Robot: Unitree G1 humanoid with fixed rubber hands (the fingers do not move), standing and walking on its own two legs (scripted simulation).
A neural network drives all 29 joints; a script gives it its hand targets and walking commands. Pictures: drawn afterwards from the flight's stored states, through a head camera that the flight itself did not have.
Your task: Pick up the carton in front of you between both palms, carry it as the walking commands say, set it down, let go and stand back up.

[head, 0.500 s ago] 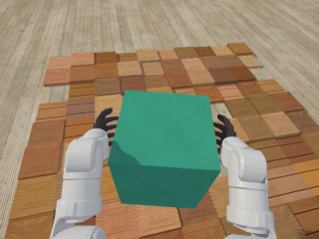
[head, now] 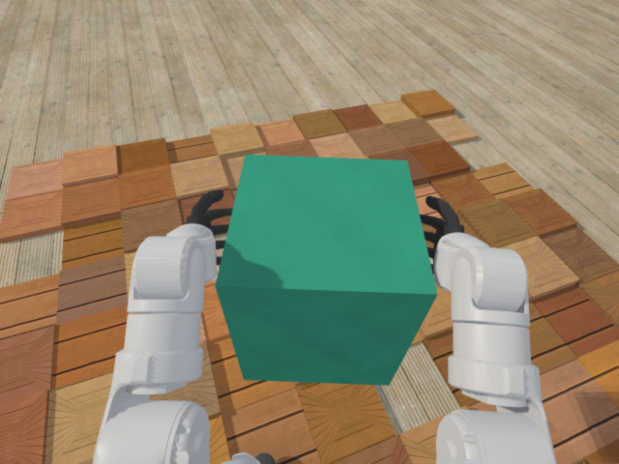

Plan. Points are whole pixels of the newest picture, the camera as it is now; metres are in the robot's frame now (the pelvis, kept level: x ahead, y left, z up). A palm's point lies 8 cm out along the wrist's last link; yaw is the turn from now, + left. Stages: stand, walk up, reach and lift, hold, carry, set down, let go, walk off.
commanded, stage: carry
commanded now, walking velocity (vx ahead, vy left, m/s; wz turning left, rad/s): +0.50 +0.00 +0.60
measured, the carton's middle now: (321, 276) +0.36 -0.02 +0.04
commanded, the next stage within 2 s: none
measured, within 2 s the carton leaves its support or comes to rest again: neither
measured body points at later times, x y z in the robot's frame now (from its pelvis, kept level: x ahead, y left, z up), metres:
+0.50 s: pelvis +0.28 -0.02 +0.02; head +0.28 -0.03 +0.47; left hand +0.58 +0.21 +0.12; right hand +0.67 -0.08 +0.12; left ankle +0.22 +0.09 -0.66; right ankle +0.29 -0.10 -0.72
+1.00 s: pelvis +0.56 +0.10 -0.01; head +0.62 +0.13 +0.44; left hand +0.90 +0.32 +0.07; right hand +0.95 +0.02 +0.07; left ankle +0.54 +0.15 -0.75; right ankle +0.60 -0.04 -0.65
